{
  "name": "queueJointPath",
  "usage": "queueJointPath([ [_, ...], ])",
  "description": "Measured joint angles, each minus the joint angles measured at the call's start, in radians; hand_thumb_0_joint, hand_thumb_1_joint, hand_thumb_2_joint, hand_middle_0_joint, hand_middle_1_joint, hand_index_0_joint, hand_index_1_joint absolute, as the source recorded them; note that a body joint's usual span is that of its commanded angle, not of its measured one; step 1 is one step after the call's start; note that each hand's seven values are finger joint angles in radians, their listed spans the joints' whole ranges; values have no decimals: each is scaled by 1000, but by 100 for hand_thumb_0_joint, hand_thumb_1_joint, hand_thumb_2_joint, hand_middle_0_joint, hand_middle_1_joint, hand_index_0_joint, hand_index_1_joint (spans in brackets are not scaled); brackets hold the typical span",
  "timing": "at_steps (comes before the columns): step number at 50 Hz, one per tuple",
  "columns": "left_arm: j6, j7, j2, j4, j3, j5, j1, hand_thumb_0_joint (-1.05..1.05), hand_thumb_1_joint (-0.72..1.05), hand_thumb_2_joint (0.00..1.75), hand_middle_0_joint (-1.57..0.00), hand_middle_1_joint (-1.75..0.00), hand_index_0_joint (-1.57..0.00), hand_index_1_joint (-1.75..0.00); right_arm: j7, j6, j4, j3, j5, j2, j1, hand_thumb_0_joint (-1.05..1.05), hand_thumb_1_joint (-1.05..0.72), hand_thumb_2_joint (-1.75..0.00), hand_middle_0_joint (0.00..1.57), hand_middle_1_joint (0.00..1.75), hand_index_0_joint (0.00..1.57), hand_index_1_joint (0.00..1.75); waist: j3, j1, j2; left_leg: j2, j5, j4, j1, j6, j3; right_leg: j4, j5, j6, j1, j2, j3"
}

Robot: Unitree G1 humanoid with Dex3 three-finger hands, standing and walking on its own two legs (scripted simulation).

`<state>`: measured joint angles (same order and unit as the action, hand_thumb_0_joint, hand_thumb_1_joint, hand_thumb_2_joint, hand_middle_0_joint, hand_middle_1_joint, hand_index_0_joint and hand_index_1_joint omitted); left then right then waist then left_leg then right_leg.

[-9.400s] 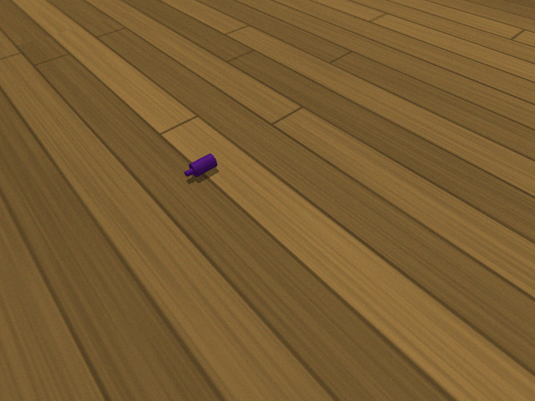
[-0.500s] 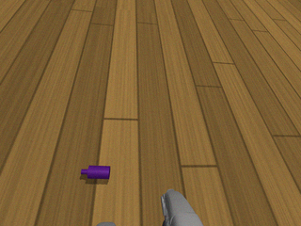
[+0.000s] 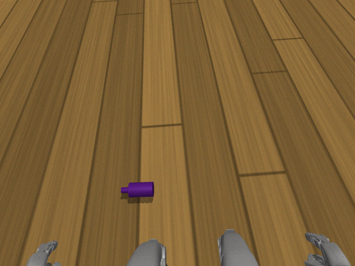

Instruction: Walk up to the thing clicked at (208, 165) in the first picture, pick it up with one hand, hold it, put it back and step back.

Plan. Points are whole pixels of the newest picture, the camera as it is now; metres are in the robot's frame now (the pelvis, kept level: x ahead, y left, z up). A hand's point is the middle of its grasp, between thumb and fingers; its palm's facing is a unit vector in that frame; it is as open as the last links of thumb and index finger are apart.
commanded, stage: walk up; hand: left
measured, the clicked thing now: (137, 189) +0.51 +0.25 -0.68
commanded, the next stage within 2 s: none
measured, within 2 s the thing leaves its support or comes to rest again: neither
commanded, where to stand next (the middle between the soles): +0.12 -0.02 m, yaw +1 degrees
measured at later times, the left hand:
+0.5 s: hand out of the picture +0.10 +0.25 -0.12, palm faces -0.13 -0.95 -0.30, open 7.4 cm
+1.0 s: hand out of the picture +0.12 +0.29 -0.10, palm faces +0.06 -0.87 -0.48, open 7.4 cm
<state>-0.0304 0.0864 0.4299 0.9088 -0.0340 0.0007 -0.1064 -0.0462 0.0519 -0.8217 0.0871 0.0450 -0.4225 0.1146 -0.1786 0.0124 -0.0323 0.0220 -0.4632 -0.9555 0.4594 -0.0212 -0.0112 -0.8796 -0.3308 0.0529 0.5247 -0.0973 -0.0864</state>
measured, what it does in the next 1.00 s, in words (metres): steps on the spot: right foot, then left foot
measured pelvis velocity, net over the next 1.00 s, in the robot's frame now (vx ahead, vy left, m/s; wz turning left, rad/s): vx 0.00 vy -0.02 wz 0.02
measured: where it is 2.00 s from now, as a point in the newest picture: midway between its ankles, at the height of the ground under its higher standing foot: outside the picture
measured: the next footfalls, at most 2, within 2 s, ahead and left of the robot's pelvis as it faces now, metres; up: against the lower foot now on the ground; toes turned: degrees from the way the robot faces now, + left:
right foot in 0.56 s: +0.14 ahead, -0.18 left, +0.00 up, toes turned -5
left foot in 0.94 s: +0.11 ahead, +0.12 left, +0.00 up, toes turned +0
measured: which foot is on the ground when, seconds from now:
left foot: down 0.00-0.58, up 0.60-0.92, down 0.94-1.00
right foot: down 0.00-0.02, up 0.04-0.54, down 0.56-0.98, up 1.00-1.00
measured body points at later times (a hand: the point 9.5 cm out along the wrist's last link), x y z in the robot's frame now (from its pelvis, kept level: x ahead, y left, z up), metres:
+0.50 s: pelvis +0.03 -0.02 +0.05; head +0.04 +0.02 +0.50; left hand +0.10 +0.30 -0.10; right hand -0.04 -0.37 -0.02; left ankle +0.03 +0.12 -0.68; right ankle +0.09 -0.19 -0.65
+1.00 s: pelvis +0.00 -0.02 +0.02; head +0.04 -0.03 +0.47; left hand +0.11 +0.33 -0.07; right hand +0.07 -0.35 -0.10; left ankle +0.02 +0.11 -0.69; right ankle +0.10 -0.17 -0.68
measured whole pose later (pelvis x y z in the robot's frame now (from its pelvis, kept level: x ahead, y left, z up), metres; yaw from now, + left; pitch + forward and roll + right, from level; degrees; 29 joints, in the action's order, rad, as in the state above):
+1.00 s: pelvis +0.00 -0.02 +0.02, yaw +1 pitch -3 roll +1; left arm 0.02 0.03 0.44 0.94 -0.07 0.01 -0.09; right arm -0.03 0.02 -0.96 0.08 0.03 -0.42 0.21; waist -0.12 -0.01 0.00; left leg 0.00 -0.38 -0.78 0.35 0.00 -0.02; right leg -0.81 -0.33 0.00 0.48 -0.12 0.01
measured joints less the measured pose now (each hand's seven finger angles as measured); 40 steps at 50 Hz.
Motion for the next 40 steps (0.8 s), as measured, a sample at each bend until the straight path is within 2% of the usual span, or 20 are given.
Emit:
queueJointPath([
  [1, 6, 1, 18, 3, -6, 4, 3, 0, 90, 89, -21, -30, -21, -30, -1, -11, -4, 7, 0, 4, 1, 1, -91, -90, 21, 30, 21, 30, -4, -3, 22, -22, -3, 13, -7, 2, -20, -28, -15, -31, 19, -20, -25],
  [2, 14, 1, 28, 11, -13, 8, 4, 0, 90, 89, -21, -30, -21, -30, 0, -25, -10, 9, -3, 7, 8, 1, -91, -90, 21, 30, 21, 30, -5, -11, 31, -33, -3, 6, -6, -5, -39, -69, -82, -55, 34, -11, -56],
  [4, 25, -1, 38, 39, -18, 15, -2, 0, 90, 89, -20, -30, -21, -30, 4, -43, -33, 2, -9, 15, 28, 1, -91, -90, 21, 30, 21, 30, 5, -7, 17, -28, 8, 14, -8, -20, -44, -154, -179, -76, 55, 46, -76],
  [7, 39, -30, 69, 69, -31, 15, -13, 1, 90, 89, -20, -29, -20, -30, 30, -79, -83, -21, -19, 54, 70, 1, -91, -90, 21, 30, 21, 30, 10, -8, 51, -32, 61, 110, -58, -20, -57, -234, -126, -85, 69, 94, -76],
  [11, 79, -91, 96, 67, -60, 37, -61, 1, 90, 89, -20, -29, -20, -30, 68, -125, -138, -28, -29, 79, 166, 1, -90, -90, 21, 30, 21, 30, 36, -13, 96, -20, 121, 248, -145, -10, -62, -285, -28, -73, 56, 118, -64],
  [15, 97, -132, 102, 71, -75, 30, -109, 1, 90, 89, -20, -29, -20, -30, 86, -145, -180, -13, -28, 61, 250, 1, -90, -90, 21, 30, 21, 30, 60, -13, 140, -2, 163, 360, -226, 3, -66, -263, 68, -60, 26, 110, -94],
  [19, 86, -148, 79, 96, -62, 14, -143, 1, 90, 89, -20, -29, -20, -29, 68, -142, -192, 2, -23, 25, 299, 1, -90, -90, 21, 30, 21, 30, 81, -1, 161, 24, 191, 454, -299, 12, -69, -168, 104, -43, -13, 81, -83],
  [23, 52, -141, 32, 106, -34, 3, -150, 1, 90, 89, -20, -29, -20, -30, 43, -111, -170, 3, -17, -5, 312, 1, -90, -90, 21, 30, 21, 30, 91, 14, 140, 57, 194, 493, -334, 18, -67, 24, 69, -25, -71, 54, -1],
  [25, 38, -133, 11, 103, -22, 2, -138, 1, 90, 89, -20, -29, -20, -30, 36, -91, -155, -4, -17, -12, 300, 1, -90, -90, 21, 30, 21, 30, 85, 21, 126, 68, 176, 465, -324, 29, -64, 141, 43, -25, -116, 48, 43],
  [27, 25, -120, -6, 100, -16, 0, -114, 1, 90, 89, -20, -30, -20, -30, 34, -71, -143, -15, -28, -13, 277, 1, -90, -90, 21, 30, 20, 30, 73, 24, 112, 75, 139, 394, -293, 49, -55, 271, 96, -35, -180, 54, 74],
  [28, 18, -112, -11, 97, -16, 0, -101, 1, 90, 89, -20, -30, -20, -30, 36, -63, -137, -21, -36, -13, 264, 1, -90, -90, 21, 30, 20, 30, 68, 22, 107, 76, 111, 338, -267, 56, -51, 329, 157, -39, -207, 61, 79],
  [29, 14, -102, -30, 99, -19, 4, -78, 1, 90, 89, -20, -30, -20, -30, 40, -55, -138, -26, -44, -15, 237, 1, -90, -90, 21, 30, 20, 30, 49, 22, 77, 91, 88, 275, -238, 46, -28, 314, 169, -41, -202, 78, 90],
  [30, 16, -96, -47, 96, -17, 8, -56, 1, 90, 89, -20, -30, -20, -30, 48, -48, -136, -30, -52, -12, 208, 1, -90, -90, 21, 30, 20, 30, 33, 24, 53, 83, 43, 222, -210, 32, 18, 287, 153, -45, -191, 87, 100],
  [32, 24, -94, -72, 80, -4, 11, -20, 1, 90, 89, -20, -30, -20, -30, 59, -40, -129, -38, -61, 3, 157, 1, -91, -90, 20, 30, 20, 30, 20, 19, 31, 34, -57, 114, -154, 11, 74, 258, 134, -55, -168, 85, 100],
  [33, 27, -94, -83, 71, 1, 10, -2, 1, 90, 89, -20, -30, -20, -30, 62, -40, -125, -41, -63, 8, 136, 1, -91, -90, 20, 30, 20, 30, 16, 16, 21, 12, -75, 63, -128, 5, 88, 254, 133, -58, -161, 81, 100],
  [36, 22, -90, -104, 47, 9, 11, 41, 1, 90, 89, -20, -30, -21, -30, 60, -38, -115, -45, -58, 20, 93, 1, -91, -90, 20, 30, 20, 30, 20, 7, -5, -29, -62, -40, -73, 0, 96, 248, 133, -61, -143, 68, 106],
  [40, -1, -72, -101, 19, 0, 19, 63, 0, 90, 89, -21, -30, -21, -30, 37, -18, -110, -37, -26, 25, 79, 1, -91, -90, 21, 30, 20, 30, 42, 0, -31, -30, -36, -64, -49, 10, 87, 231, 124, -66, -127, 51, 132],
])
